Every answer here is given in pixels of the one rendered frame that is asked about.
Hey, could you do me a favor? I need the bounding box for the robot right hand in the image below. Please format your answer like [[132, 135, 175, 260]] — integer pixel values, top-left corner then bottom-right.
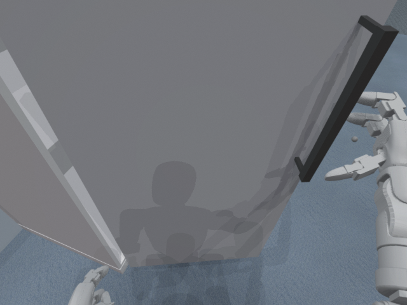
[[324, 91, 407, 181]]

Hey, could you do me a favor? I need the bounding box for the robot left hand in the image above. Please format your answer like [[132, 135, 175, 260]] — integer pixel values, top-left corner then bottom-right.
[[68, 266, 114, 305]]

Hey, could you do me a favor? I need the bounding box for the handle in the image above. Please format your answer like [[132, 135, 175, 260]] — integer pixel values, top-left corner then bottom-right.
[[294, 15, 399, 182]]

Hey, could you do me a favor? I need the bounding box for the fridge door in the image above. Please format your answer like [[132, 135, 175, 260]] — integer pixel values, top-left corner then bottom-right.
[[0, 0, 397, 268]]

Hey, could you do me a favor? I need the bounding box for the right robot forearm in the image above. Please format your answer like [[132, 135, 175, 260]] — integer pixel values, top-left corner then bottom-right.
[[374, 166, 407, 305]]

